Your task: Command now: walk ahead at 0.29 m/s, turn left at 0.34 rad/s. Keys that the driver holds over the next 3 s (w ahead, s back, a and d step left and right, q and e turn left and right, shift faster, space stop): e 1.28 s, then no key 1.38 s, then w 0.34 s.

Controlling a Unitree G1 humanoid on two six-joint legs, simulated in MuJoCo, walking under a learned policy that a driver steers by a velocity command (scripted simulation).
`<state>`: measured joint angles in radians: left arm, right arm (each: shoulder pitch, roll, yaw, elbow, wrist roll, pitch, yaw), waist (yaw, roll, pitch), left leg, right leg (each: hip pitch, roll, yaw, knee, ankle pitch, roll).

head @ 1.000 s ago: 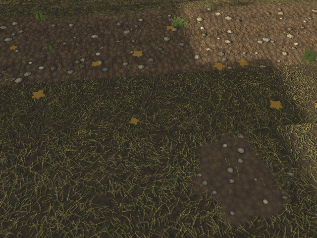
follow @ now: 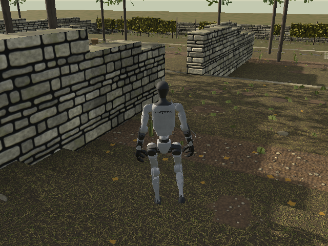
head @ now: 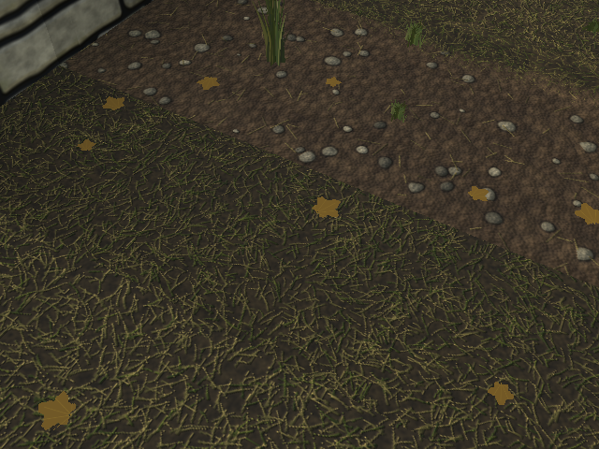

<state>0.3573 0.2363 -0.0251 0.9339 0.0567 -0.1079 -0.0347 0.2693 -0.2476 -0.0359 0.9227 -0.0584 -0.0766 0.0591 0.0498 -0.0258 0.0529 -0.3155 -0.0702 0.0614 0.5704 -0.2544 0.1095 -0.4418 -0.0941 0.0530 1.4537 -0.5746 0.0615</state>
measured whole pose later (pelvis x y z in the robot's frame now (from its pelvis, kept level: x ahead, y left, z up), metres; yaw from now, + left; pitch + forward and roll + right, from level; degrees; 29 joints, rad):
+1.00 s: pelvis +0.18 -0.05 +0.01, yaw -27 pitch -1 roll -1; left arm 0.07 0.30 0.05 0.79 0.02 -0.02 -0.09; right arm 0.36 -0.33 -0.09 0.77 -0.06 -0.06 -0.03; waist -0.03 -0.01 0.13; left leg 0.10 0.07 0.27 0.25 -0.31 -0.02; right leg -0.28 0.01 -0.07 0.47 -0.12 -0.03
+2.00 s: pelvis +0.28 -0.07 +0.01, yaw -43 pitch +0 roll -1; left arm 0.23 0.30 0.02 0.80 0.01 -0.03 -0.06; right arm 0.10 -0.30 0.00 0.68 -0.01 -0.10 0.12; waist 0.04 0.00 0.06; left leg -0.25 -0.03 0.03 0.50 -0.25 0.04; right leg -0.20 0.00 0.07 0.47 -0.28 0.04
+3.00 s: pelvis +0.30 -0.14 +0.02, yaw -43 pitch -2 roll +1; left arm 0.16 0.28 0.01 0.87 0.06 -0.09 -0.04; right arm 0.41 -0.26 0.00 0.89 -0.06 -0.07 0.00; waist -0.05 -0.01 0.06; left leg -0.02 0.00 0.01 0.30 -0.25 0.05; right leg -0.26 -0.03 -0.03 0.53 -0.23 -0.04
